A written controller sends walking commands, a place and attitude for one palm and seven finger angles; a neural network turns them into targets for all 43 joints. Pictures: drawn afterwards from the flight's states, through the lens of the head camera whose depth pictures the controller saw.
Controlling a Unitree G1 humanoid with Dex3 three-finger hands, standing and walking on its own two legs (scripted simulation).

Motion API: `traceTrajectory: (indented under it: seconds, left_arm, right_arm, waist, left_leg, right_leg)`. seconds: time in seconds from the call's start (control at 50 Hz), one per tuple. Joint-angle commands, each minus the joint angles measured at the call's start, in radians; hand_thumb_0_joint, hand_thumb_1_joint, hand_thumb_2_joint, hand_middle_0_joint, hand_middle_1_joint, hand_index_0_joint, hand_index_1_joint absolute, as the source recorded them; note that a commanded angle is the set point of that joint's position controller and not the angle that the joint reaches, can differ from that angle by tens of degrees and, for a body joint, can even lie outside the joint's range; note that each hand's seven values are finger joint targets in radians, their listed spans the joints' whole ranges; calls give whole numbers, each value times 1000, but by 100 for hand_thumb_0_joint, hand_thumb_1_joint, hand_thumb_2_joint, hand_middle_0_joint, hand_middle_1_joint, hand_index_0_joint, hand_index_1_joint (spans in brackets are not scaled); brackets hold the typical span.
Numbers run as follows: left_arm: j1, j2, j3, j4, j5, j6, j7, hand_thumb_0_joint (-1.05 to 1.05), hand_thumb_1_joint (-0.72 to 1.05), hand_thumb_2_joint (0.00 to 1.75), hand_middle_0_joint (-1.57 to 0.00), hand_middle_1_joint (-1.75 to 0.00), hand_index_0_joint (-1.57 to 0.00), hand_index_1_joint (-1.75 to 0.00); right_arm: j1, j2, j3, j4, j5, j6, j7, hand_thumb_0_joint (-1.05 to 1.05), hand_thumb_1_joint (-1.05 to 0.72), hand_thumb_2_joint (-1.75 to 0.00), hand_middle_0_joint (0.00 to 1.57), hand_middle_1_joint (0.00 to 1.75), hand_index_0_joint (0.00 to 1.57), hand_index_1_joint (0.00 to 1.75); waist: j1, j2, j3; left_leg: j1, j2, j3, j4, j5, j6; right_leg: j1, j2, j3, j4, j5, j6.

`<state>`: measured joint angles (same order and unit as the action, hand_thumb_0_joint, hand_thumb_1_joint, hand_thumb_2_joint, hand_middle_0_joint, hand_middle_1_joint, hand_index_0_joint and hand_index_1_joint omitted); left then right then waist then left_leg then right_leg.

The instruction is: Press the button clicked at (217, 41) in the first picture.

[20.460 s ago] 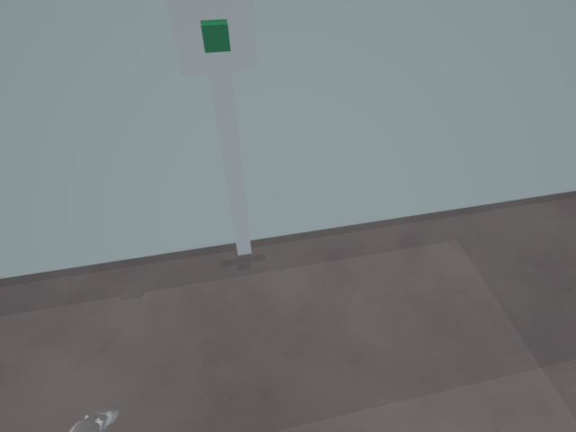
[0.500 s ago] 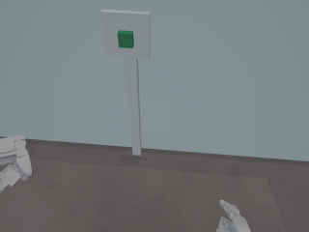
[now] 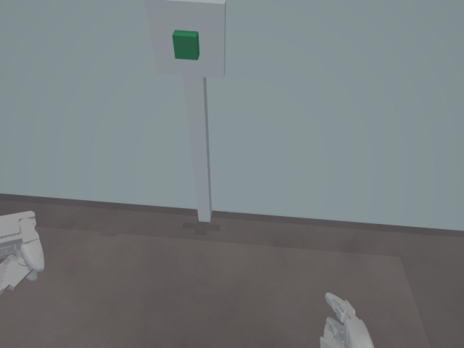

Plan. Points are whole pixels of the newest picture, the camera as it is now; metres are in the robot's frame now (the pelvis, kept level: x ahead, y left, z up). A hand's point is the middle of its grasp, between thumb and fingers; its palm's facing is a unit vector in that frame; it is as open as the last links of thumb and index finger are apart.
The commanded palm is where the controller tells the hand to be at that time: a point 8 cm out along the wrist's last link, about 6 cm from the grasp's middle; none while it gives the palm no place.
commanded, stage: stop stepping back and stand still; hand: left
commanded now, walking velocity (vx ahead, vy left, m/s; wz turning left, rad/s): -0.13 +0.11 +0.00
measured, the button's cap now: (186, 44) +0.76 +0.16 +0.15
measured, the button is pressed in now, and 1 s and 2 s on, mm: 0 0 0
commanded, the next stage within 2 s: let the arm hang, fingers relaxed in 0.92 s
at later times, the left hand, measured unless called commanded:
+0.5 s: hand (36, 275) +0.17 +0.24 +0.16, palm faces +0.36 -0.84 -0.41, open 3.1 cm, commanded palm +0.12 +0.28 +0.18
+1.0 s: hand (13, 272) +0.17 +0.26 +0.16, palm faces +0.37 -0.82 -0.44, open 3.1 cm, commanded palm none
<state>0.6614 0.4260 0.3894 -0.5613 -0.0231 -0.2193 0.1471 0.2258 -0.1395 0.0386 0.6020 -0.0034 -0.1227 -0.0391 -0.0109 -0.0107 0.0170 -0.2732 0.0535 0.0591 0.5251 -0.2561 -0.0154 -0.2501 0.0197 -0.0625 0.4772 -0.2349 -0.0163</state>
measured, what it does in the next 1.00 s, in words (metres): stands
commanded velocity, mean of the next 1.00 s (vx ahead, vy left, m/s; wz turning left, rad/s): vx -0.01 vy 0.01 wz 0.00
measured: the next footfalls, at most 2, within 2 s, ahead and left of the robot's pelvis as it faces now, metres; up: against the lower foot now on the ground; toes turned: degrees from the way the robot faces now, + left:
none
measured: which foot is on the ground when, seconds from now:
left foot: down 0.00-1.00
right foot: down 0.00-1.00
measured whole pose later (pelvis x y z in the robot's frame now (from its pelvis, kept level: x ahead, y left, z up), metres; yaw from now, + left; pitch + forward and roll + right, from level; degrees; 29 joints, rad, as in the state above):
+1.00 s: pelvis -0.01 +0.02 +0.01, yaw +1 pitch +0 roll -1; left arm 0.62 0.37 0.33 -0.53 -0.02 -0.22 0.15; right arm 0.23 -0.20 0.02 0.61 0.00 -0.11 -0.07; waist 0.01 0.00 0.02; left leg -0.23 -0.01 0.01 0.43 -0.20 0.02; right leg -0.21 0.00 -0.07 0.36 -0.16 -0.01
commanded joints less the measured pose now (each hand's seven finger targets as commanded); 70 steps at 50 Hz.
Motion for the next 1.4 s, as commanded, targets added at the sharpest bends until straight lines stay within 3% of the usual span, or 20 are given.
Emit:
traceTrajectory:
  seconds: [0.0,0.02,0.08,0.14,0.2,0.22,0.3,0.46,0.68,0.84,0.98,1.0,1.02,1.04,1.08,1.12,1.18,1.24,1.3,1.38]
  left_arm:
    - [-42,127,98,-242,-16,-66,22,0,90,90,-130,-150,-130,-150]
    - [-52,155,109,-277,-19,-62,29,0,90,90,-130,-150,-130,-150]
    - [25,142,126,-240,-15,-61,38,0,90,90,-130,-150,-130,-150]
    - [46,111,119,-187,-25,-54,39,0,90,90,-130,-150,-130,-150]
    - [17,93,101,-147,-24,-50,32,0,90,90,-130,-150,-130,-150]
    - [-2,91,94,-140,-22,-49,28,0,90,90,-130,-150,-130,-150]
    - [-42,69,44,-110,-14,-47,21,0,90,90,-130,-150,-130,-150]
    - [-62,109,59,-190,-6,-51,27,0,90,90,-130,-150,-130,-150]
    - [-50,72,37,-128,-11,-47,21,0,90,90,-130,-150,-130,-150]
    - [-80,94,50,-178,-1,-57,25,0,90,90,-130,-150,-130,-150]
    - [-36,77,52,-155,-8,-60,23,0,90,90,-130,-150,-130,-150]
    - [-189,0,-302,679,73,107,-117,0,90,90,-130,-150,-130,-150]
    - [-188,-14,-276,698,58,173,-136,0,90,90,-126,-146,-126,-146]
    - [-199,-2,-271,674,52,195,-139,0,90,90,-123,-142,-123,-142]
    - [-279,-2,-278,747,59,194,-141,0,90,90,-115,-134,-115,-134]
    - [-332,21,-291,860,62,196,-143,0,90,90,-108,-126,-108,-126]
    - [-387,45,-300,1046,62,200,-145,0,90,90,-97,-114,-97,-114]
    - [-435,36,-327,1198,54,207,-140,0,90,90,-86,-102,-86,-102]
    - [-448,24,-342,1318,47,209,-137,0,90,90,-75,-90,-75,-90]
    - [-435,15,-340,1445,43,204,-137,0,90,90,-60,-74,-60,-74]
  right_arm:
    - [-74,-151,-70,-150,7,-49,-16,0,-90,-90,20,30,20,30]
    - [-88,-154,-74,-155,10,-47,-16,0,-90,-90,20,30,20,30]
    - [-95,-139,-67,-160,8,-34,-22,0,-90,-90,20,30,20,30]
    - [-99,-148,-71,-154,8,-14,-33,0,-90,-90,20,30,20,30]
    - [-120,-172,-82,-148,10,-3,-43,0,-90,-90,20,30,20,30]
    - [-131,-176,-83,-149,8,-4,-49,0,-90,-90,20,30,20,30]
    - [-112,-182,-82,-147,10,-9,-46,0,-90,-90,20,30,20,30]
    - [-110,-180,-75,-168,1,-17,-40,0,-90,-90,20,30,20,30]
    - [-94,-187,-72,-154,4,-24,-38,0,-90,-90,20,30,20,30]
    - [-97,-185,-69,-147,-2,-37,-41,0,-90,-90,20,30,20,30]
    - [-93,-182,-71,-147,0,-38,-37,0,-90,-90,20,30,20,30]
    - [-160,-379,-124,120,9,-65,59,0,-90,-90,20,30,20,30]
    - [-64,-327,-129,121,12,-10,54,0,-90,-90,20,30,20,30]
    - [-36,-334,-127,89,13,11,51,0,-90,-90,20,30,20,30]
    - [-54,-338,-114,95,-1,37,48,0,-90,-90,20,30,20,30]
    - [-88,-355,-105,96,-13,52,46,0,-90,-90,20,30,20,30]
    - [-102,-351,-98,132,-20,71,42,0,-90,-90,20,30,20,30]
    - [-76,-299,-79,181,-20,96,40,0,-90,-90,20,30,20,30]
    - [-72,-282,-69,236,-22,107,35,0,-90,-90,20,30,20,30]
    - [-52,-277,-70,297,-18,114,26,0,-90,-90,20,30,20,30]
  waist:
    - [1,-2,-167]
    - [4,-72,-193]
    - [22,-103,-198]
    - [7,-60,-170]
    - [14,48,-119]
    - [16,79,-91]
    - [15,11,-71]
    - [20,79,-47]
    - [18,40,-61]
    - [22,77,-61]
    - [22,72,-82]
    - [-23,53,21]
    - [-13,37,-64]
    - [-17,52,-69]
    - [-8,4,-82]
    - [7,-95,-74]
    - [18,-125,-114]
    - [3,-31,-133]
    - [7,132,-112]
    - [16,159,-69]
  left_leg:
    - [-19,5,-50,-11,137,12]
    - [-10,-20,-39,42,98,7]
    - [-81,-40,-62,69,-62,16]
    - [10,-28,-77,-68,127,18]
    - [89,23,-113,-126,295,36]
    - [73,29,-115,-141,277,37]
    - [30,8,-106,-140,164,40]
    - [-17,-10,-116,-196,20,36]
    - [-42,-6,-125,-228,-3,33]
    - [-75,-2,-140,-246,-23,36]
    - [-50,-9,-123,-209,74,26]
    - [-92,14,-137,-18,261,24]
    - [27,33,-121,3,390,13]
    - [55,41,-127,11,401,19]
    - [-42,73,-197,-42,330,70]
    - [-95,88,-247,-84,291,89]
    - [-63,45,-210,-63,231,79]
    - [5,1,-162,-41,146,54]
    - [10,21,-181,-106,94,53]
    - [-13,30,-182,-140,35,51]
  right_leg:
    - [182,-150,184,-80,498,-23]
    - [182,-191,230,-100,556,-33]
    - [248,-242,228,-102,646,-44]
    - [190,-177,160,-84,446,-24]
    - [95,-81,118,-102,249,16]
    - [81,-71,111,-111,212,20]
    - [109,-77,128,-162,174,22]
    - [108,-60,111,-207,-12,18]
    - [147,-36,75,-193,18,27]
    - [175,-30,60,-156,32,28]
    - [178,-40,66,-147,119,23]
    - [-4,-132,24,-1,207,-16]
    - [-55,-136,101,-28,218,-31]
    - [-71,-125,78,-16,160,-35]
    - [-44,-83,47,66,38,-34]
    - [15,-68,62,90,5,-34]
    - [64,-120,114,25,83,-49]
    - [45,-166,160,-39,66,-73]
    - [56,-138,142,-60,-12,-57]
    - [95,-135,137,-117,-44,-54]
